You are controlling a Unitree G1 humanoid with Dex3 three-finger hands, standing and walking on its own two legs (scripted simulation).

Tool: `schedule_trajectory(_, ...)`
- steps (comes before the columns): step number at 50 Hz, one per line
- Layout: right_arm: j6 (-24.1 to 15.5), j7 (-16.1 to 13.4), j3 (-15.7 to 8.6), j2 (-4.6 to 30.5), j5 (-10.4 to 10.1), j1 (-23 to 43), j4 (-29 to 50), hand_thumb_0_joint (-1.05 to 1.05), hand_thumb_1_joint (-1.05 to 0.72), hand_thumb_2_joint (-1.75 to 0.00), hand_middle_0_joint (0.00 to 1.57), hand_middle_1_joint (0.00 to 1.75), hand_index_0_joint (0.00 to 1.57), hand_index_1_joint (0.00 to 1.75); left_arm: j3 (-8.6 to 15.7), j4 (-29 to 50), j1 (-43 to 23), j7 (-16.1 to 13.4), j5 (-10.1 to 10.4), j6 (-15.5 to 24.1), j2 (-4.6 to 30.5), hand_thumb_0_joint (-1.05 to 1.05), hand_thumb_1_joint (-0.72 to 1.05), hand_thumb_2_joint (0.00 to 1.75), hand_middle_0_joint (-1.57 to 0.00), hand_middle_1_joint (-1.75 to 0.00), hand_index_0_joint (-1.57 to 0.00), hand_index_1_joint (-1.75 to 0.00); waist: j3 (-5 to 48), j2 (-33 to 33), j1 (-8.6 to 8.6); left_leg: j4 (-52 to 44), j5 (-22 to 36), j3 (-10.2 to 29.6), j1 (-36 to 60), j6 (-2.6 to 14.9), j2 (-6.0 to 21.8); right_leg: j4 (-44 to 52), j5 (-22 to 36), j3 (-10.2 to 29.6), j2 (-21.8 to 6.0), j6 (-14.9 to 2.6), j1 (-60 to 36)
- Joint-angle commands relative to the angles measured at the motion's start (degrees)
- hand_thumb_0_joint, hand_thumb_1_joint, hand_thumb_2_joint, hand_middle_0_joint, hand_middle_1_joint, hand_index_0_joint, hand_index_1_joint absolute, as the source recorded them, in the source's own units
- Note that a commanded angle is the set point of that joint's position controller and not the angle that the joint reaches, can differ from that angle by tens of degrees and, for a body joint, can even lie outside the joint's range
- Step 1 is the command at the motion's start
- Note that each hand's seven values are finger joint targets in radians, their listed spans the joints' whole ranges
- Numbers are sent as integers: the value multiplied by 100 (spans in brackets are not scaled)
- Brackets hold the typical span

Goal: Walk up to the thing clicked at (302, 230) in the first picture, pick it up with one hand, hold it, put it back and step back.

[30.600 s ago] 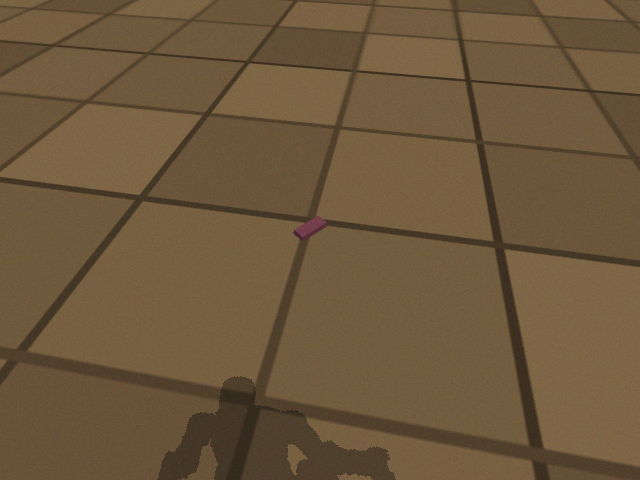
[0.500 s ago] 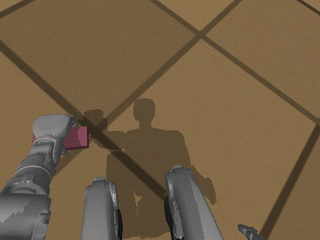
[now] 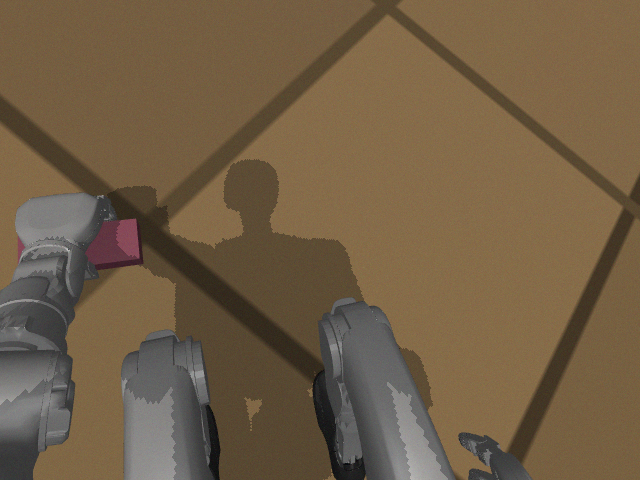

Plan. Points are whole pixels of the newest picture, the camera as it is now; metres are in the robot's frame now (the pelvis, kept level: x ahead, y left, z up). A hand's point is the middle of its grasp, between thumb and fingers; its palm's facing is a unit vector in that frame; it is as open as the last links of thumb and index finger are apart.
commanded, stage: crouch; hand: left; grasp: from above
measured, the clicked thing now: (83, 248) +0.46 +0.25 -0.20
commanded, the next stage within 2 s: lower in 0.44 s
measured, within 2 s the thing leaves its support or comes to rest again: rests again in 1.90 s
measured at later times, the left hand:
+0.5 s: hand (93, 251) +0.46 +0.25 -0.22, palm faces -0.45 -0.03 -0.89, open 8.8 cm
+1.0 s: hand (104, 257) +0.46 +0.25 -0.28, palm faces -0.45 -0.05 -0.89, open 8.8 cm
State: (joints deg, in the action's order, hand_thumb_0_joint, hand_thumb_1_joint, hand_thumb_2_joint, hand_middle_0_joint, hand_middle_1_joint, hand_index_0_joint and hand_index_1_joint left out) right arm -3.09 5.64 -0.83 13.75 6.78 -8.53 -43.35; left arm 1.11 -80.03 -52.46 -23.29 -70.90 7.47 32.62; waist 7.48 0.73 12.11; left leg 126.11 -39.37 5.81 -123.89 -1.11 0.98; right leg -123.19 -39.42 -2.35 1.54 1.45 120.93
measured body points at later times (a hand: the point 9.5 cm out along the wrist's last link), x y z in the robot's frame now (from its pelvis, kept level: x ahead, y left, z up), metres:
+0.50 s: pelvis +0.00 +0.00 -0.05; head +0.23 +0.05 +0.33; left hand +0.48 +0.24 -0.17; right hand +0.03 -0.28 -0.16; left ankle +0.08 +0.13 -0.36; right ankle +0.09 -0.13 -0.36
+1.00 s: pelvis +0.00 +0.00 -0.08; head +0.25 +0.06 +0.29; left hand +0.48 +0.25 -0.23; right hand +0.02 -0.28 -0.17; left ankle +0.08 +0.13 -0.36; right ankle +0.09 -0.13 -0.36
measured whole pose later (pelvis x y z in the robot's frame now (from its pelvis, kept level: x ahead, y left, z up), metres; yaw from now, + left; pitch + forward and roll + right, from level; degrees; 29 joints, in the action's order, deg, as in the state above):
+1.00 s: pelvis +0.00 +0.00 -0.08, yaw -4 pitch +32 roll -8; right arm -6.2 9.6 5.9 16.4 11.4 -8.8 -43.5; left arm 6.3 -91.5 -56.9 -30.7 -75.4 11.3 42.6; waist -0.3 -2.4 17.2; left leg 141.7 -39.7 10.3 -134.7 -2.0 0.3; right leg -136.3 -38.6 -5.5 2.7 2.0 130.7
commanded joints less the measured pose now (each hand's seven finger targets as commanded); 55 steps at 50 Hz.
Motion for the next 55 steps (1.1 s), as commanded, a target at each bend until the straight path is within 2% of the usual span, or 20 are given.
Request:
schedule_trajectory(1,-94,17,-367,1288,35,-1146,125,0,-90,-90,20,30,20,30,160,547,-1921,-286,25,81,1262,0,71,49,-107,-42,-109,-40,3705,1230,122,-1128,993,-424,2724,257,-130,1165,1250,-418,89,-366,-1676)
schedule_trajectory(8,-121,58,-284,1359,90,-1210,21,0,-90,-90,20,30,20,30,279,564,-2295,-422,-70,207,1568,0,73,50,-110,-40,-111,-39,3871,1344,128,-803,937,-454,2475,270,-137,897,1202,-463,124,-364,-1527)
schedule_trajectory(17,-176,95,-144,1442,177,-1195,-12,0,-90,-90,20,30,20,30,272,-4,-2303,-538,-107,208,1648,0,71,48,-108,-40,-109,-39,3389,1330,279,-554,592,-438,1984,277,-145,686,892,-555,143,-359,-1230)
schedule_trajectory(19,-183,106,-122,1472,195,-1263,-40,0,-90,-90,20,30,20,30,393,270,-2402,-545,-98,233,1875,0,72,48,-108,-41,-110,-40,3577,1351,227,-466,757,-450,2029,285,-140,644,1057,-559,141,-341,-1386)
schedule_trajectory(20,-181,116,-96,1456,188,-1207,-15,0,-90,-90,20,30,20,30,315,-54,-2152,-533,-106,183,1765,0,71,48,-108,-40,-110,-39,3511,1254,213,-407,805,-466,1931,302,-135,647,1128,-540,156,-324,-1438)
schedule_trajectory(21,-176,128,-85,1428,202,-1244,-40,0,-91,-90,20,30,20,30,263,131,-2267,-510,-98,209,1689,0,71,48,-108,-41,-109,-40,3556,1192,323,-343,893,-454,1927,314,-124,620,1260,-551,168,-299,-1524)
schedule_trajectory(26,-167,145,-69,1523,210,-1291,-54,0,-91,-90,20,30,20,30,383,132,-2245,-518,-116,185,1873,0,74,50,-112,-41,-112,-40,3628,1423,257,-266,1036,-435,2035,274,-116,472,1381,-599,159,-319,-1430)
schedule_trajectory(27,-161,160,-50,1491,196,-1218,-55,0,-91,-90,20,30,20,30,255,95,-2243,-501,-100,191,1735,0,74,50,-111,-40,-112,-40,3555,1459,284,-276,984,-398,2010,262,-109,422,1334,-628,187,-341,-1307)
schedule_trajectory(31,-169,195,21,1537,244,-1268,-57,0,-90,-90,20,30,20,30,306,-97,-2207,-508,-118,237,1834,0,71,51,-111,-39,-111,-39,3184,1157,444,-93,930,-395,1564,319,-125,408,1345,-645,202,-292,-1349)
schedule_trajectory(32,-185,201,54,1556,237,-1194,-20,0,-90,-90,20,30,20,30,208,-432,-2035,-496,-105,217,1718,0,68,51,-110,-39,-110,-39,2993,1141,404,-121,787,-378,1553,312,-122,414,1187,-650,202,-302,-1231)
schedule_trajectory(34,-204,206,60,1630,283,-1301,-36,0,-90,-90,20,30,20,30,410,34,-2419,-565,-122,325,2003,0,68,52,-109,-39,-109,-39,3246,1345,434,-118,867,-325,1719,278,-113,329,1235,-731,205,-318,-1218)
schedule_trajectory(36,-234,233,101,1609,288,-1193,6,0,-90,-90,20,30,20,30,267,-230,-2291,-592,-179,320,1883,0,70,49,-109,-41,-110,-40,3116,1396,466,-28,826,-333,1733,277,-106,285,1217,-730,220,-318,-1136)
schedule_trajectory(42,-274,279,159,1724,386,-1201,16,0,-90,-90,20,30,20,30,512,-222,-2316,-838,-338,418,2180,0,73,51,-111,-42,-111,-41,3223,1772,496,41,1002,-259,1939,214,-106,47,1363,-852,220,-340,-974)
schedule_trajectory(43,-298,312,182,1701,381,-1123,21,0,-90,-90,20,30,20,30,347,-525,-2236,-861,-330,385,1952,0,74,51,-112,-41,-112,-41,2983,1712,554,31,792,-249,1828,215,-111,43,1165,-861,235,-356,-820)
schedule_trajectory(44,-325,327,188,1730,425,-1175,20,0,-90,-90,20,30,20,30,411,-327,-2423,-915,-335,409,2047,0,74,52,-110,-44,-111,-43,2977,1705,669,100,832,-245,1842,230,-93,82,1245,-884,248,-326,-850)
schedule_trajectory(45,-328,322,215,1797,441,-1203,29,0,-90,-90,20,30,20,30,627,-209,-2484,-978,-345,429,2363,0,73,53,-110,-43,-111,-42,3122,1781,592,104,897,-240,1830,229,-104,65,1287,-885,240,-320,-972)
schedule_trajectory(48,-361,382,247,1782,487,-1214,-25,0,-90,-90,20,30,20,30,607,-373,-2271,-1053,-372,365,2268,0,73,55,-111,-43,-111,-43,3177,1882,575,189,1094,-261,1880,217,-99,-27,1496,-881,240,-307,-1038)
schedule_trajectory(51,-424,433,284,1819,536,-1161,31,0,-89,-89,20,30,20,30,564,-713,-2236,-1086,-339,334,2233,0,74,55,-111,-40,-111,-40,2902,1675,741,336,993,-239,1622,251,-83,-44,1465,-906,253,-293,-990)
schedule_trajectory(53,-438,453,318,1900,598,-1217,-15,0,-89,-89,20,30,20,30,756,-849,-2140,-1116,-351,351,2543,0,73,54,-111,-39,-111,-38,2794,1610,744,363,915,-205,1450,270,-79,-22,1395,-929,270,-283,-1038)
schedule_trajectory(55,-484,487,343,1949,643,-1266,1,0,-89,-89,20,30,20,30,808,-955,-2151,-1117,-368,369,2589,0,75,50,-111,-39,-112,-38,2609,1633,792,413,853,-203,1404,256,-79,-52,1291,-959,258,-301,-973)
